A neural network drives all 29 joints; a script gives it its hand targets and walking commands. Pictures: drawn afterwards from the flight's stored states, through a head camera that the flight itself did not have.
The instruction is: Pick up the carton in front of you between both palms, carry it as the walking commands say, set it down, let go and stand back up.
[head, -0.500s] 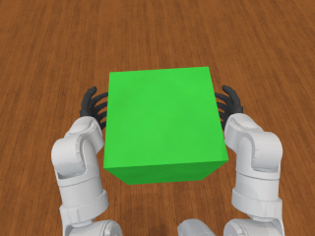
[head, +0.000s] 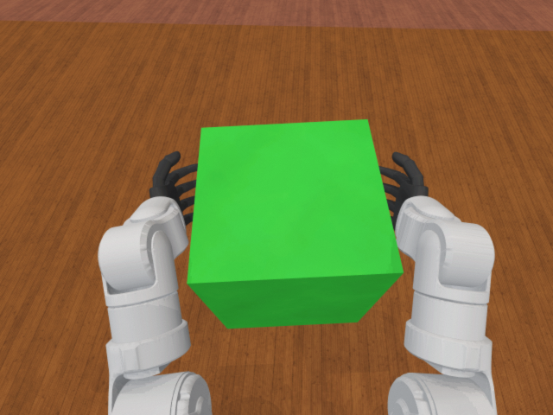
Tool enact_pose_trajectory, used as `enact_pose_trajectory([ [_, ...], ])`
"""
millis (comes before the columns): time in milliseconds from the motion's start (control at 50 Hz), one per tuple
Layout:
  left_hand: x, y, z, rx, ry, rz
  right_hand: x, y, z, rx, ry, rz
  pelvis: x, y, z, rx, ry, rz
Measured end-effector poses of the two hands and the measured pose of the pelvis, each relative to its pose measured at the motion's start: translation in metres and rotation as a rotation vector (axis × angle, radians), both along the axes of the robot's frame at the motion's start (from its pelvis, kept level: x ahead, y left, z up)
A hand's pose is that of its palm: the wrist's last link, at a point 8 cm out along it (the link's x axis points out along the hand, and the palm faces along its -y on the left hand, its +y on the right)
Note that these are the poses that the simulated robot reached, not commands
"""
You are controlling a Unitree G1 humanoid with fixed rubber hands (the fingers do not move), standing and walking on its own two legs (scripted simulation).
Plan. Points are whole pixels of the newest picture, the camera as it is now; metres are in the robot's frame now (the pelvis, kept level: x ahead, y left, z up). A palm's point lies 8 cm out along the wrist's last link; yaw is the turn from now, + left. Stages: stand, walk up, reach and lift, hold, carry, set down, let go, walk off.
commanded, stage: carry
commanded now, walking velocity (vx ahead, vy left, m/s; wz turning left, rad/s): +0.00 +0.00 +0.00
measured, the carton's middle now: (288, 236) +0.35 +0.01 +0.08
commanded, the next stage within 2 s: none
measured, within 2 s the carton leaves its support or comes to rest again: neither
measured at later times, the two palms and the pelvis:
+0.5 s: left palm (173, 220) +0.36 +0.17 +0.12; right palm (393, 218) +0.36 -0.13 +0.11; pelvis +0.04 +0.01 +0.00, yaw +1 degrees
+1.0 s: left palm (165, 233) +0.33 +0.17 +0.12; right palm (396, 232) +0.33 -0.13 +0.12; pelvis +0.01 +0.01 +0.00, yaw +1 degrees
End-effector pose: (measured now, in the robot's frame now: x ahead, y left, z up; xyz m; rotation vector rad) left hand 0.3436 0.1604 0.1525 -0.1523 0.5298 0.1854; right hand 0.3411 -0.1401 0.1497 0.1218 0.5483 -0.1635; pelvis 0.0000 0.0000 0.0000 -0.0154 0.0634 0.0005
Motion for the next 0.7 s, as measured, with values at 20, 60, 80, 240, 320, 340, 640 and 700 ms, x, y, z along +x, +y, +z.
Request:
enact_pose_trajectory([
  [20, 0.004, -0.001, 0.0, 0.004, 0.007, -0.005, 0.003, -0.001, -0.001, -0.002, 0.007, -0.002, 0.004, 0.001, 0.0, -0.001, -0.001, 0.0],
  [60, 0.01, -0.002, -0.003, 0.011, 0.03, -0.012, 0.006, -0.002, -0.005, -0.003, 0.03, -0.007, 0.012, 0.003, -0.001, -0.002, -0.004, 0.0],
  [80, 0.013, -0.003, -0.006, 0.013, 0.044, -0.015, 0.008, -0.002, -0.009, -0.003, 0.045, -0.01, 0.015, 0.003, -0.001, -0.002, -0.005, 0.0],
  [240, 0.018, -0.004, -0.039, 0.012, 0.13, -0.02, 0.012, -0.003, -0.039, 0.011, 0.133, -0.026, 0.031, 0.007, -0.002, -0.005, -0.02, 0.001],
  [320, 0.017, -0.001, -0.043, 0.012, 0.113, -0.013, 0.014, -0.001, -0.042, 0.009, 0.115, -0.019, 0.033, 0.007, -0.001, -0.007, -0.027, 0.003],
  [340, 0.017, 0.0, -0.043, 0.013, 0.105, -0.011, 0.015, 0.0, -0.042, 0.007, 0.107, -0.016, 0.033, 0.007, -0.001, -0.007, -0.029, 0.003],
  [640, 0.007, 0.008, -0.035, 0.03, 0.084, -0.003, 0.01, 0.008, -0.035, -0.008, 0.084, 0.01, 0.034, 0.01, 0.001, -0.01, -0.047, 0.014],
  [700, 0.005, 0.008, -0.034, 0.03, 0.086, -0.004, 0.006, 0.008, -0.035, -0.009, 0.086, 0.01, 0.032, 0.01, 0.001, -0.01, -0.051, 0.014],
])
